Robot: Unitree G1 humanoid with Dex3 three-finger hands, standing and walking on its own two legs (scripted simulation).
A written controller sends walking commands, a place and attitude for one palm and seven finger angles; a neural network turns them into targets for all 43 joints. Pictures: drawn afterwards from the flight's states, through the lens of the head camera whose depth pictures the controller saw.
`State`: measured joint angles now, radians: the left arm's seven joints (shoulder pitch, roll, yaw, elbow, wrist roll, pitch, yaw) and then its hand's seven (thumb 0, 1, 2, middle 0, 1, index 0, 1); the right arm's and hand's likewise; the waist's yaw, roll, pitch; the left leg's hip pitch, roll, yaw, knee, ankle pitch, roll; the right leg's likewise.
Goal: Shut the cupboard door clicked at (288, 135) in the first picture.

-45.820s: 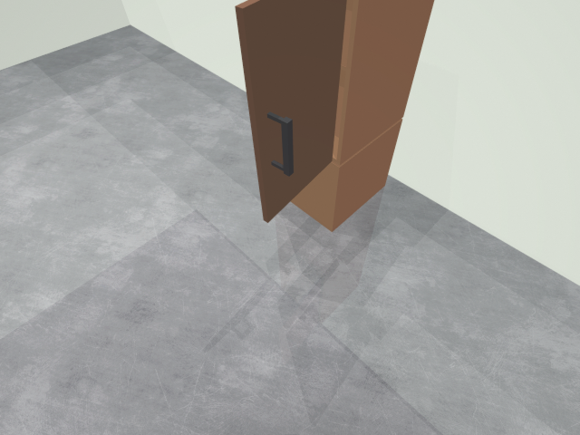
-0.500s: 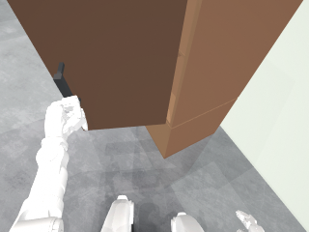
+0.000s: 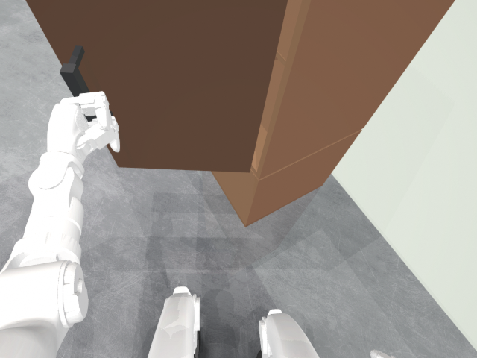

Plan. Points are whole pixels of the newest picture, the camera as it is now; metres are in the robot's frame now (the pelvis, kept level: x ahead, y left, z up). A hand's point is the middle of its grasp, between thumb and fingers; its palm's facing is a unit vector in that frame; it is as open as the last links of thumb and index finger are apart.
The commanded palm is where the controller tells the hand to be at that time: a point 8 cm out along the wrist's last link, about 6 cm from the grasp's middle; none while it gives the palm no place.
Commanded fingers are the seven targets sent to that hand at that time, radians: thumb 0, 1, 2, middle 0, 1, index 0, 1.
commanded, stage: push the door shut along its arc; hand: left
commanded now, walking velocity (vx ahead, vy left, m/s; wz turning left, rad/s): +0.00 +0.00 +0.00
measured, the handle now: (92, 98) +0.53 +0.26 +0.06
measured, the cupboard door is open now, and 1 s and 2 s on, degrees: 59 45 33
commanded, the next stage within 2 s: pull the fist back off the door in 1.22 s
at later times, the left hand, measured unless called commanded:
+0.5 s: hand (138, 100) +0.53 +0.18 +0.06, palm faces -0.14 -0.99 +0.00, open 3.1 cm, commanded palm +0.53 +0.20 +0.07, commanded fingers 0.00 0.90 0.90 -1.30 -1.50 -1.30 -1.50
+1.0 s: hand (152, 82) +0.57 +0.16 +0.07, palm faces -0.25 -0.97 -0.03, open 3.2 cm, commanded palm +0.59 +0.16 +0.07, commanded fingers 0.00 0.90 0.90 -1.30 -1.50 -1.30 -1.50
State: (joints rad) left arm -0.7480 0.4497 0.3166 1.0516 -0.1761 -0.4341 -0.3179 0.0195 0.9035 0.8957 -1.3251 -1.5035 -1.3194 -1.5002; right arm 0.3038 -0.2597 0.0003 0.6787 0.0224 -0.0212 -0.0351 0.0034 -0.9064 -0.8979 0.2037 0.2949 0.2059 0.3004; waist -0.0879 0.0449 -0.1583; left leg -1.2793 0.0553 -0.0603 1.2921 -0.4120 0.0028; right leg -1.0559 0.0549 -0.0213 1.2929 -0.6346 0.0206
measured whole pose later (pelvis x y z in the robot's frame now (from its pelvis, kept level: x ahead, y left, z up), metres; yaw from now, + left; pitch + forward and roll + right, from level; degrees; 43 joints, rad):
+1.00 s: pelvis +0.00 +0.00 -0.03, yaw -3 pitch +30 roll -8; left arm -1.23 0.68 0.30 1.26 -0.04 -0.23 -0.45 0.02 0.92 0.96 -1.30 -1.50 -1.30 -1.50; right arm 0.36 -0.26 0.05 0.68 0.00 -0.05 -0.01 0.00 -0.91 -0.90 0.21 0.30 0.21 0.30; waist -0.22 0.06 -0.13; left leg -1.52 0.08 -0.10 1.42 -0.44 0.00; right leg -1.29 0.09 -0.04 1.40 -0.65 0.02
